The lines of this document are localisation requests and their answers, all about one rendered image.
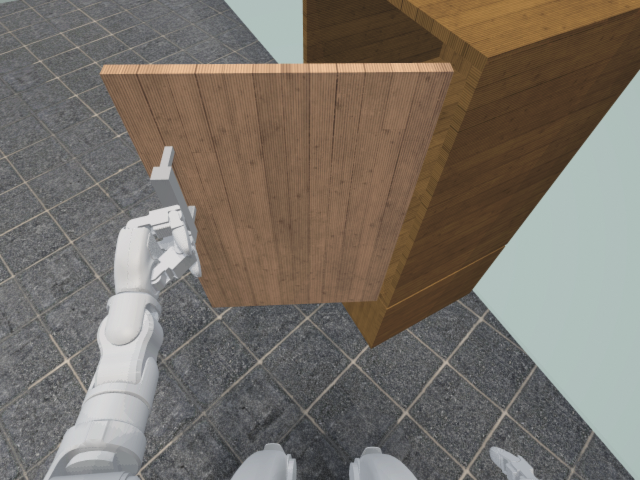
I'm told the robot left thigh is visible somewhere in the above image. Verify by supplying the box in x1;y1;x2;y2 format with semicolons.
231;450;297;480

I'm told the handle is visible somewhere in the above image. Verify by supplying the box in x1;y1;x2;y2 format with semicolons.
150;146;198;243

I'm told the right robot hand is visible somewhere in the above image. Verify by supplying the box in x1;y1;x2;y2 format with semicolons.
489;446;541;480

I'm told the left robot hand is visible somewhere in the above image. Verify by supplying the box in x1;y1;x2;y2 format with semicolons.
114;205;202;300

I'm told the robot left forearm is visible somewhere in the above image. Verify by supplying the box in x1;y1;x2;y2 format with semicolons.
43;291;163;480

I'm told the robot left shin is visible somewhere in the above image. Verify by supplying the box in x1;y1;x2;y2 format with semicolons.
264;443;285;453

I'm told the cupboard door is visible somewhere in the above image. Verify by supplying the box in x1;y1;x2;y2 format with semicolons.
100;63;454;308

